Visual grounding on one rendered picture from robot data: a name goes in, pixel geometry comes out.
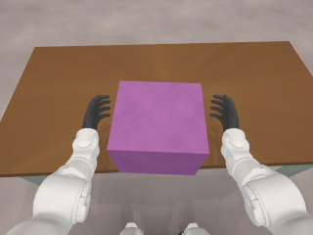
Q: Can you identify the left robot shin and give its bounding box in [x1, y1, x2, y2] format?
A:
[125, 222, 139, 229]

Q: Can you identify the left robot hand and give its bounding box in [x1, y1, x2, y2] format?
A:
[81, 94, 111, 131]

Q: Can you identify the right robot hand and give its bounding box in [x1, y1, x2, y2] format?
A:
[210, 94, 240, 132]

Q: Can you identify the table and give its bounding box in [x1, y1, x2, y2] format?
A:
[0, 41, 313, 186]

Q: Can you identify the left robot upper arm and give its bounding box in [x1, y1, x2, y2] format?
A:
[6, 173, 92, 235]

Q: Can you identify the robot right forearm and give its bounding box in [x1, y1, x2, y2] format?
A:
[221, 128, 306, 210]

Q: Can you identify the right robot upper arm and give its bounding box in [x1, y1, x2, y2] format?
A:
[242, 173, 313, 235]

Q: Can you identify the carton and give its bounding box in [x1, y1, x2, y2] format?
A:
[107, 80, 209, 175]

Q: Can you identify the robot shin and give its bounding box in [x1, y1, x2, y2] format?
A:
[125, 222, 139, 229]
[186, 223, 198, 230]

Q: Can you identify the right robot shin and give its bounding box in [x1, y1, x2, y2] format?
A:
[186, 223, 198, 230]

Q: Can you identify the robot left forearm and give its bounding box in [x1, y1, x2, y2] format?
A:
[32, 128, 100, 215]

